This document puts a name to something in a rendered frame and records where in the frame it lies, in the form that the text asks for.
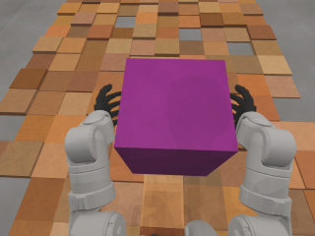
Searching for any robot right forearm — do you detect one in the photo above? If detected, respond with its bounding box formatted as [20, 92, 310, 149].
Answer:
[235, 111, 296, 236]

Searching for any robot right hand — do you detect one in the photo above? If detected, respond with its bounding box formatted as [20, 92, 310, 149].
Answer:
[229, 85, 257, 131]

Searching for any right robot thigh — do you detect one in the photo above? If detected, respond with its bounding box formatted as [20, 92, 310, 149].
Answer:
[184, 220, 219, 236]

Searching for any robot right upper arm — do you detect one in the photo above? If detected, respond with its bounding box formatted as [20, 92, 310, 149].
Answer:
[227, 214, 289, 236]

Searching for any robot left upper arm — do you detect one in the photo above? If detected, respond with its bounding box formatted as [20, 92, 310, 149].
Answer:
[70, 210, 127, 236]

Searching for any robot left hand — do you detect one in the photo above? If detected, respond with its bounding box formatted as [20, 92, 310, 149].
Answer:
[94, 84, 122, 126]

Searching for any carton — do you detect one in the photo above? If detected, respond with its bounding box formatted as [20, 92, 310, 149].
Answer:
[113, 58, 239, 177]

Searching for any robot left forearm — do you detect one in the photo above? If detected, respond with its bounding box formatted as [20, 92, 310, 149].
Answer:
[64, 110, 116, 236]

